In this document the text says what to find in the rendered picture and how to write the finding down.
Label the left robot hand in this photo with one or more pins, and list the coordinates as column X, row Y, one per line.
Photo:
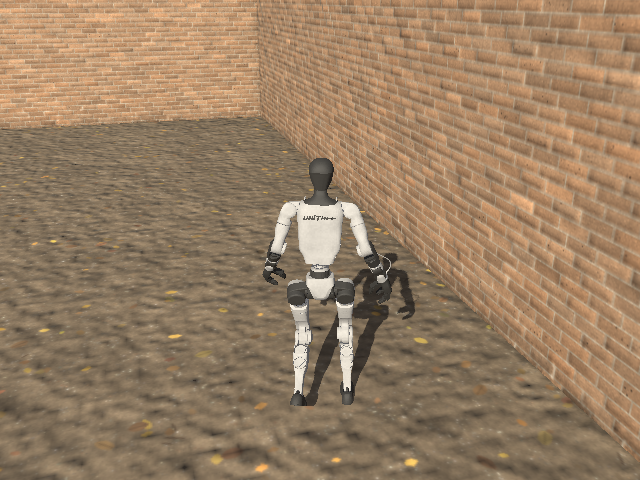
column 266, row 274

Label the robot right foot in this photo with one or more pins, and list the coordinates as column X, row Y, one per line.
column 347, row 397

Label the robot left thigh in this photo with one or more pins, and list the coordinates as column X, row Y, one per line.
column 297, row 297

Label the right robot hand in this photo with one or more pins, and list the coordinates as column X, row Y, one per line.
column 384, row 287

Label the robot left upper arm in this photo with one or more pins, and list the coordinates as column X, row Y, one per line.
column 289, row 210

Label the left robot forearm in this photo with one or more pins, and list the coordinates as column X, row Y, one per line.
column 272, row 259

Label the robot right upper arm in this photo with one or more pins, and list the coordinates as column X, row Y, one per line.
column 351, row 211

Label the right robot forearm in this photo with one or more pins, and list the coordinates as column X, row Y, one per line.
column 375, row 265

